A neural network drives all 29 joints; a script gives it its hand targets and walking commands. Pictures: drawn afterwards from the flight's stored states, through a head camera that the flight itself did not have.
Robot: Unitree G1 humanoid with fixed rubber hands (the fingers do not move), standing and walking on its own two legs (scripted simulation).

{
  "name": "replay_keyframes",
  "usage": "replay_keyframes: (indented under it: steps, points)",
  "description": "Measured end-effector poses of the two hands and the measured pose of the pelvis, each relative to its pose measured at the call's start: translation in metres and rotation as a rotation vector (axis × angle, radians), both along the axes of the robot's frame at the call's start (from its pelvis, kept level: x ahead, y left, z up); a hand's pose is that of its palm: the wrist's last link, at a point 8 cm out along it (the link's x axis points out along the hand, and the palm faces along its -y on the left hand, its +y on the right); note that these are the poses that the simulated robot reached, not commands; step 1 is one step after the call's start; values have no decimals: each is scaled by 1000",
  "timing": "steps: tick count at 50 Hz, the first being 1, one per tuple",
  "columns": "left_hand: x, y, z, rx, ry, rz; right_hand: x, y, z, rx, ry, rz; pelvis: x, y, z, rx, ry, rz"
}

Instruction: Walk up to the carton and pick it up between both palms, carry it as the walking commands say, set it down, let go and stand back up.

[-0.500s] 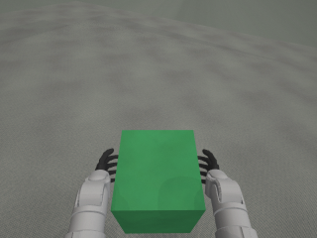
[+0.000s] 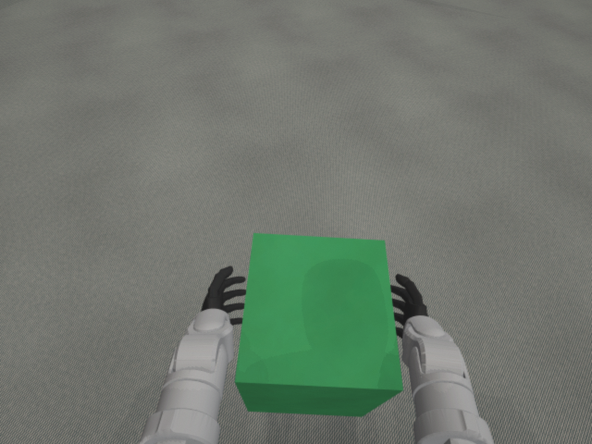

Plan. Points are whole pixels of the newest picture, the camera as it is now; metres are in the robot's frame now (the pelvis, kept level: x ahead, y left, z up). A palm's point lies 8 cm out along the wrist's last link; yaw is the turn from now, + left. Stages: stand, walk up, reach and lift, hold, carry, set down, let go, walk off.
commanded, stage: set down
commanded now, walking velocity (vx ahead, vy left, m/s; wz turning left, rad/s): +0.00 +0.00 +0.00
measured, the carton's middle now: (311, 331) +0.31 -0.04 -0.09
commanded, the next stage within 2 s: none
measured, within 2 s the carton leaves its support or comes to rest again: neither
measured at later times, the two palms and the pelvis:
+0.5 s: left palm (237, 333) +0.32 +0.08 -0.11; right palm (406, 323) +0.32 -0.21 -0.11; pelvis -0.02 -0.05 -0.04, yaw +1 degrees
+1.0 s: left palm (231, 335) +0.35 +0.10 -0.19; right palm (381, 325) +0.35 -0.19 -0.19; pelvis -0.03 -0.05 -0.13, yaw +1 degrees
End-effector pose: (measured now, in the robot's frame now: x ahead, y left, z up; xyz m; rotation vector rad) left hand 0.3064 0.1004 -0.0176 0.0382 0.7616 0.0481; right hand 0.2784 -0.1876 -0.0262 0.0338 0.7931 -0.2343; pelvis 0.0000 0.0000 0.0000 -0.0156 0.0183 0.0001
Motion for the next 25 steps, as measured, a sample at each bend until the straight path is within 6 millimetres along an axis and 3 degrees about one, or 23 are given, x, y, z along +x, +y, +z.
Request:
replay_keyframes:
  steps: [7,14,25]
  points:
    - [11,-14,-17,10,-18,-22,10,-15,-16,-5,-16,-5,2,0,-7,12,68,-13]
    - [14,-23,-36,3,-27,13,23,-24,-31,2,-25,14,1,-17,-13,25,134,-17]
    - [14,-21,-93,-16,-45,82,39,-23,-84,16,-44,36,-15,-54,-44,45,300,7]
